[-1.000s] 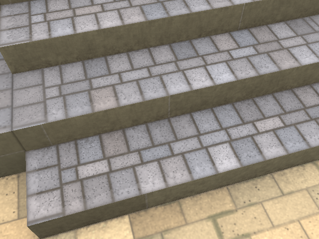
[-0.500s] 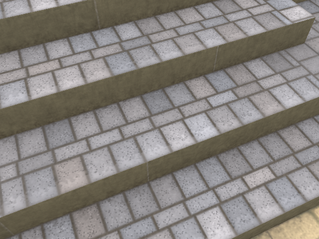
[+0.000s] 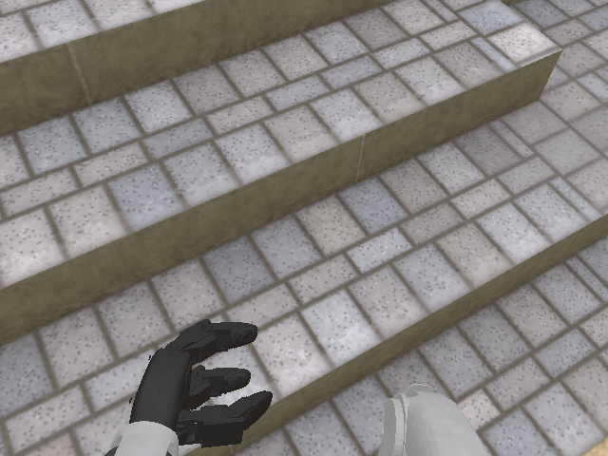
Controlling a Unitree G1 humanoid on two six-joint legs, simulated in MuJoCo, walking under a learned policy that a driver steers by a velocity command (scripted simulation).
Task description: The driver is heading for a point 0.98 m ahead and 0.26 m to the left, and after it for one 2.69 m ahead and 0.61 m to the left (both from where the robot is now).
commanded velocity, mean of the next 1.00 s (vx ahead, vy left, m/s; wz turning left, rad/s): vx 0.50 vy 0.00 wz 0.49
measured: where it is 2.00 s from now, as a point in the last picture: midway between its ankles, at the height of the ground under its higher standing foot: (105, 27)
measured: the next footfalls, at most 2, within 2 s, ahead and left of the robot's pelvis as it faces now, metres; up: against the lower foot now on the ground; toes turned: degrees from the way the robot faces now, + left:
right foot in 0.06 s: +0.26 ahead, -0.11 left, +0.15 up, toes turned -4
left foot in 0.66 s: +0.54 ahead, +0.11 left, +0.29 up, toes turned +24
